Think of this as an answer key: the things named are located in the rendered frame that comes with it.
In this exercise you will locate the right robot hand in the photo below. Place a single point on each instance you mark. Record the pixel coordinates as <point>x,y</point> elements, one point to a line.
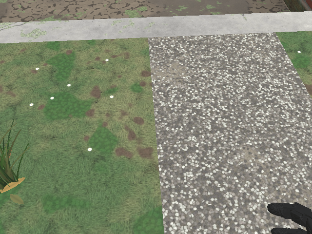
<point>296,212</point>

